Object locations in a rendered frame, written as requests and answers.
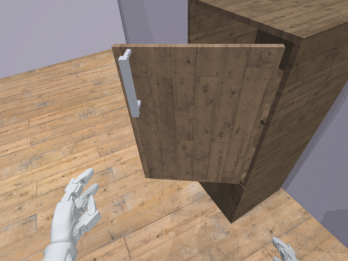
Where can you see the robot right hand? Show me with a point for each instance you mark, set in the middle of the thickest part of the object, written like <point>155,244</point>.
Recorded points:
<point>287,253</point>

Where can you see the robot left hand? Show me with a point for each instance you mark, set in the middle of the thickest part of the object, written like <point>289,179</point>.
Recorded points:
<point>68,223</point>

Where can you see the cupboard door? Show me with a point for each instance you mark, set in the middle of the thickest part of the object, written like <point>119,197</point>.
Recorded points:
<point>201,105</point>

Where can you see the handle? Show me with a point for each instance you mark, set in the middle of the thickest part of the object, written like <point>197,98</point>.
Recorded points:
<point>125,68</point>

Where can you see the robot left forearm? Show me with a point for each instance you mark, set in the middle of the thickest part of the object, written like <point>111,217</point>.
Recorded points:
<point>60,251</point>

